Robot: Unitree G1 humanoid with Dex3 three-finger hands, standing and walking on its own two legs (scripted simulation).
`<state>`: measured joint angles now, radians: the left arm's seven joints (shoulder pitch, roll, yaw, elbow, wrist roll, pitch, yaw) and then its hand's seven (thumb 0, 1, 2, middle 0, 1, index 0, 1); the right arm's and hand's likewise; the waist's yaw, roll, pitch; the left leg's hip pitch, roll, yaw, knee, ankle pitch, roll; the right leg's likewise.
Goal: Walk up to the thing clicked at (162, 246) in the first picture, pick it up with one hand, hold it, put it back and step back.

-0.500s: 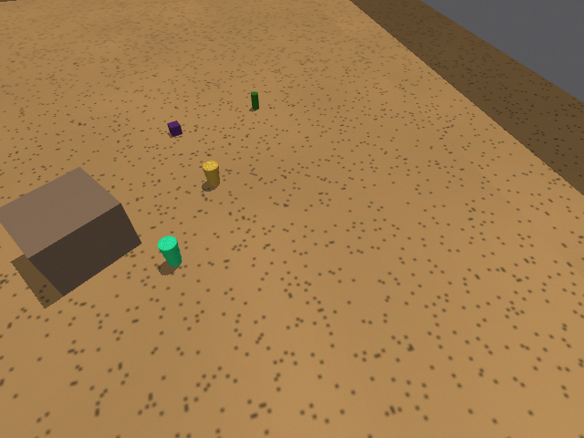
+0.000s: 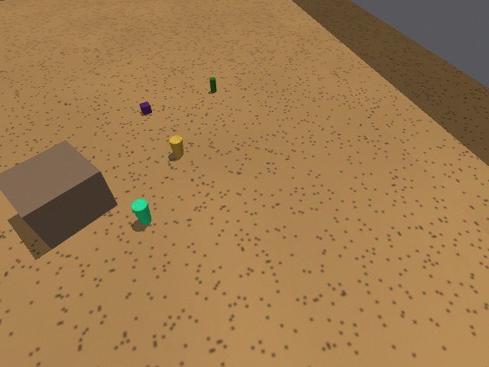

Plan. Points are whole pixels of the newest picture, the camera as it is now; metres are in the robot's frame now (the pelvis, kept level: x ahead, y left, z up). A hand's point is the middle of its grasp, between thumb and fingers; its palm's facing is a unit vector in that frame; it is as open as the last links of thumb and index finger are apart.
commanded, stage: stand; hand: left
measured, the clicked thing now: (142, 212) +0.96 +0.52 -0.72
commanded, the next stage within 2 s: walk up in 0.62 s
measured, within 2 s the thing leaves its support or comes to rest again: neither
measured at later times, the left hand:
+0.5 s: hand out of the picture +0.07 +0.26 -0.16, palm faces -0.02 -0.94 -0.34, open 7.4 cm
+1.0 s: hand out of the picture +0.11 +0.40 -0.19, palm faces +0.31 -0.89 -0.33, open 7.4 cm
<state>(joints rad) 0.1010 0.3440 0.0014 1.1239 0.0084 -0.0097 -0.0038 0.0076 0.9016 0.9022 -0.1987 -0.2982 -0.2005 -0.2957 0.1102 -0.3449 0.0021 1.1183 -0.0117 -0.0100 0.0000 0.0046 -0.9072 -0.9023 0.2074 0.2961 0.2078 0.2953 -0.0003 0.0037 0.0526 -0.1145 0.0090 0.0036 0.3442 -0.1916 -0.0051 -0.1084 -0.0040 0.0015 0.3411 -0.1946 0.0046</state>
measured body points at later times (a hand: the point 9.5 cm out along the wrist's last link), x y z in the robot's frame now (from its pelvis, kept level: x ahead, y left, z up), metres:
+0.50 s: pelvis +0.00 +0.00 +0.00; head +0.01 +0.00 +0.45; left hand +0.07 +0.30 -0.13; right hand +0.08 -0.30 -0.13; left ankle +0.00 +0.12 -0.75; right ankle +0.00 -0.12 -0.75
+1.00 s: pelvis +0.09 +0.08 -0.04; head +0.05 +0.12 +0.40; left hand +0.10 +0.45 -0.17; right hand +0.26 -0.26 -0.09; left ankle +0.10 +0.22 -0.75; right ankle +0.01 -0.10 -0.72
